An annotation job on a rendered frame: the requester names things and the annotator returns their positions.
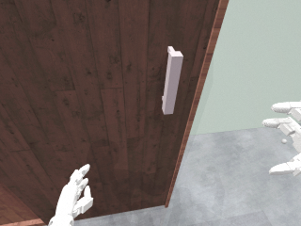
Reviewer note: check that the robot left hand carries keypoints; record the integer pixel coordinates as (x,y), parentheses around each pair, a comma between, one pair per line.
(68,203)

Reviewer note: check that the handle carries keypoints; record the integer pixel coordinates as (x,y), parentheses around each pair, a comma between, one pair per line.
(173,72)

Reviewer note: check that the wardrobe door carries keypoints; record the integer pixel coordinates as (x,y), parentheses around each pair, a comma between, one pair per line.
(12,209)
(81,83)

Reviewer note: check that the left robot forearm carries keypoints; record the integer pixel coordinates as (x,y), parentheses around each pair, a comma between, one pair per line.
(61,220)

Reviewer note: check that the robot right hand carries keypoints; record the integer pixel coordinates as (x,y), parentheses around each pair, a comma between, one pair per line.
(291,129)

